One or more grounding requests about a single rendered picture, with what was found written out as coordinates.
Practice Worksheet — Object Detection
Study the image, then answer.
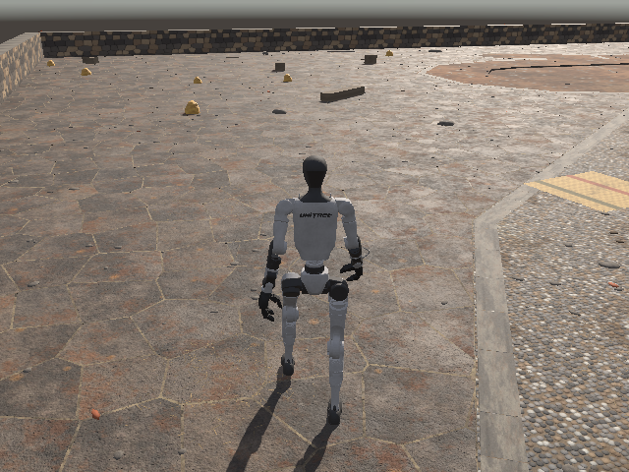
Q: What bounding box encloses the robot right hand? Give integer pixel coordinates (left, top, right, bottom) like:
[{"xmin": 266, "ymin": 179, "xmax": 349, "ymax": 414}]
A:
[{"xmin": 340, "ymin": 262, "xmax": 363, "ymax": 281}]

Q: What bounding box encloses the right robot thigh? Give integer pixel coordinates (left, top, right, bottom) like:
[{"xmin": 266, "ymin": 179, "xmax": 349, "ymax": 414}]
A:
[{"xmin": 327, "ymin": 276, "xmax": 349, "ymax": 359}]

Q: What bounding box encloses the robot torso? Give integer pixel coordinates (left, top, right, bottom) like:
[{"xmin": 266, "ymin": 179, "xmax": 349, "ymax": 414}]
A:
[{"xmin": 292, "ymin": 193, "xmax": 338, "ymax": 295}]

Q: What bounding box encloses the left robot upper arm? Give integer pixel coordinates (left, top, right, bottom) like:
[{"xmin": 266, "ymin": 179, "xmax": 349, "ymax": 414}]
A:
[{"xmin": 272, "ymin": 198, "xmax": 295, "ymax": 255}]

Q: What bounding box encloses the robot left hand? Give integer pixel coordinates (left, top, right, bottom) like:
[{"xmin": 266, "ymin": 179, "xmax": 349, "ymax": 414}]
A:
[{"xmin": 258, "ymin": 291, "xmax": 282, "ymax": 322}]

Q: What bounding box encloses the left robot forearm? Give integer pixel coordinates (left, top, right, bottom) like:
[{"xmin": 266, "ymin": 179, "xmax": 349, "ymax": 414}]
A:
[{"xmin": 261, "ymin": 240, "xmax": 282, "ymax": 293}]

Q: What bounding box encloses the right robot upper arm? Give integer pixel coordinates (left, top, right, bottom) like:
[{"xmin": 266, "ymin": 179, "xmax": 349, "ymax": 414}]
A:
[{"xmin": 335, "ymin": 198, "xmax": 359, "ymax": 250}]

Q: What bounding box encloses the right robot forearm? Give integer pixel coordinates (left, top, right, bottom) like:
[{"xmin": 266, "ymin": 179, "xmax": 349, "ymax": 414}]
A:
[{"xmin": 348, "ymin": 234, "xmax": 363, "ymax": 268}]

